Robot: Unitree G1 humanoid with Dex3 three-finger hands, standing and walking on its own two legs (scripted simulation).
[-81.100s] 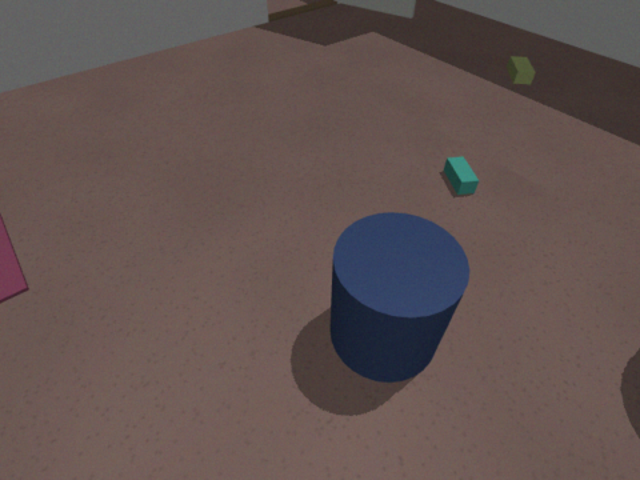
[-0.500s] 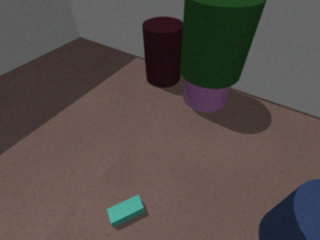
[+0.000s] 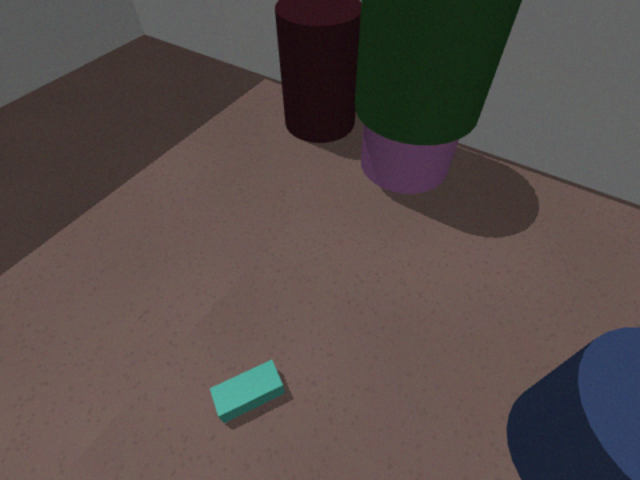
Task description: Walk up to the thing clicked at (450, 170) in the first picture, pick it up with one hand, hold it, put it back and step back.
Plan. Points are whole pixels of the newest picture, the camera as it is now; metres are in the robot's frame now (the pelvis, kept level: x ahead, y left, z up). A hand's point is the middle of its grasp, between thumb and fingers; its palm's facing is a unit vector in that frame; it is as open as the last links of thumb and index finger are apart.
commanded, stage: step back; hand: left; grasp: from above
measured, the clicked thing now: (248, 390) +0.45 +0.25 -0.74
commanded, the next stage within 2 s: none
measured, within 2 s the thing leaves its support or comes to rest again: neither
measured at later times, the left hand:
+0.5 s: hand out of the picture +0.01 +0.28 -0.17, palm faces -0.09 -0.92 -0.39, open 7.4 cm
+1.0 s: hand out of the picture -0.06 +0.27 -0.17, palm faces -0.02 -0.93 -0.36, open 7.4 cm
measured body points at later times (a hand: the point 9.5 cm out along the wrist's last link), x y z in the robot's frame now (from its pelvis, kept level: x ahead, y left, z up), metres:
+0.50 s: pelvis -0.09 +0.01 -0.02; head -0.02 +0.02 +0.42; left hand +0.02 +0.33 -0.15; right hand +0.00 -0.31 -0.14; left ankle +0.01 +0.13 -0.74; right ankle -0.15 -0.12 -0.71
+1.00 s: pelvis -0.20 +0.01 -0.01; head -0.13 +0.03 +0.43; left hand -0.06 +0.31 -0.14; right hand -0.11 -0.30 -0.12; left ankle -0.18 +0.10 -0.74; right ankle -0.19 -0.13 -0.69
